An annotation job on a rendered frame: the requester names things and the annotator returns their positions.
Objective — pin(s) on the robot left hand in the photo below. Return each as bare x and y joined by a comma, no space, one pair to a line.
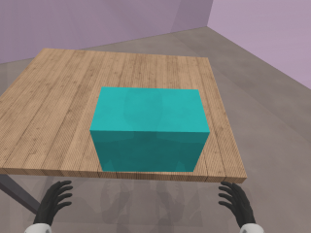
49,205

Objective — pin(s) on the robot right hand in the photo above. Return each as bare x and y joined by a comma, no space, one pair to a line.
240,205

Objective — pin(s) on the table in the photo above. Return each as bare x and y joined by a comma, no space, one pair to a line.
46,115

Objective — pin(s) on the robot right forearm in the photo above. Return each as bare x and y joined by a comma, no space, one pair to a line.
251,228

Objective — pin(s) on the carton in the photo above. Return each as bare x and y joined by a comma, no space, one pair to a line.
141,129

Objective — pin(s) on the robot left forearm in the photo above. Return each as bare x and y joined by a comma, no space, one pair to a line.
38,228

